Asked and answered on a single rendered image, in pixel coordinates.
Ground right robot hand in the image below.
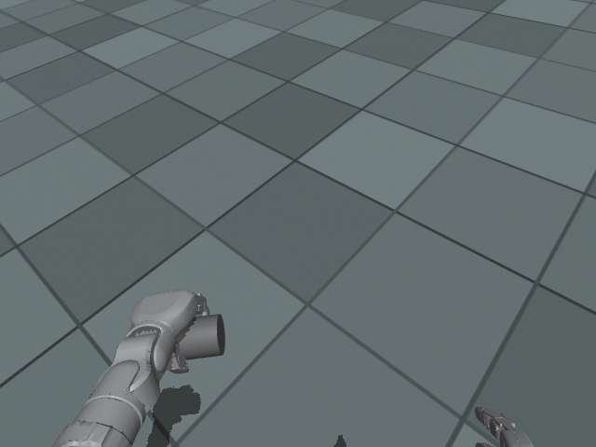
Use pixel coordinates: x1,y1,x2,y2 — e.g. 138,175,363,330
475,407,534,447

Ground can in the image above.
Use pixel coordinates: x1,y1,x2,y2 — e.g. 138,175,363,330
129,314,225,360

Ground left robot hand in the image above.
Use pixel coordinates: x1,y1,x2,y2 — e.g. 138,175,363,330
130,290,210,373

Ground left robot arm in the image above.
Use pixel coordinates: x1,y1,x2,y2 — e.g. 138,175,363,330
52,320,176,447

